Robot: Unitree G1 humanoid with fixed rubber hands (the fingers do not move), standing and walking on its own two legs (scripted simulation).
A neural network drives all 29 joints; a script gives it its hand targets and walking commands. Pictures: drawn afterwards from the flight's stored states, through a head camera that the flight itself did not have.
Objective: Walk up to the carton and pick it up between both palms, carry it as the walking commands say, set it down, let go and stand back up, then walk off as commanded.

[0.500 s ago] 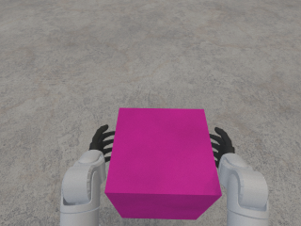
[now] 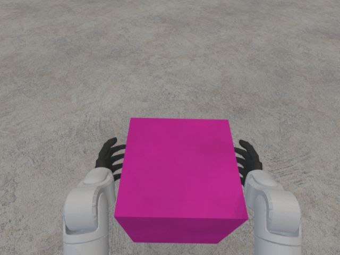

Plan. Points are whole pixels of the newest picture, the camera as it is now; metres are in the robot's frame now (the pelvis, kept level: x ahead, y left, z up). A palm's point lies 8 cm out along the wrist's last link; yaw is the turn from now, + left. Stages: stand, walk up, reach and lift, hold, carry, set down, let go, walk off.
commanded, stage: carry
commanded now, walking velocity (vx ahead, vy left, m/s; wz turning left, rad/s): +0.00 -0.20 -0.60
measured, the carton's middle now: (177, 185) +0.28 +0.01 +0.02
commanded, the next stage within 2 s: none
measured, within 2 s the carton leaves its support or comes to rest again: neither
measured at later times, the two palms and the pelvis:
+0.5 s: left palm (204, 185) +0.25 -0.04 +0.09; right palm out of the picture +0.17 -0.33 +0.10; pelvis -0.04 -0.13 +0.01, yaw -16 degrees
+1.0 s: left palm out of the picture +0.17 -0.29 +0.07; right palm out of the picture +0.01 -0.55 +0.08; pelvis -0.14 -0.27 +0.00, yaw -33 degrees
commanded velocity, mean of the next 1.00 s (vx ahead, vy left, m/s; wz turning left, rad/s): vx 0.00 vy -0.20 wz -0.60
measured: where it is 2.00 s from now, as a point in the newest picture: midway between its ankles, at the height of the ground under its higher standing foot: outside the picture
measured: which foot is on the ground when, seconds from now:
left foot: down 0.00-0.02, up 0.04-0.36, down 0.38-0.72, up 0.74-1.00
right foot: up 0.00-0.00, down 0.02-0.38, up 0.40-0.70, down 0.72-1.00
